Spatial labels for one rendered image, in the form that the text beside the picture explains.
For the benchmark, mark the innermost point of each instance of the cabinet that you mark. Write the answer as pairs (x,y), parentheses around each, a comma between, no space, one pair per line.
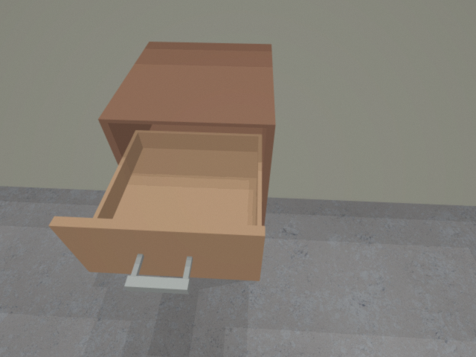
(196,87)

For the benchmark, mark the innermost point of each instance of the drawer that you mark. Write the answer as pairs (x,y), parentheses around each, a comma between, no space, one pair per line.
(176,195)

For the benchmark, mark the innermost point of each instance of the handle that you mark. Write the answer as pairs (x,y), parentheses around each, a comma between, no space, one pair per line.
(158,284)

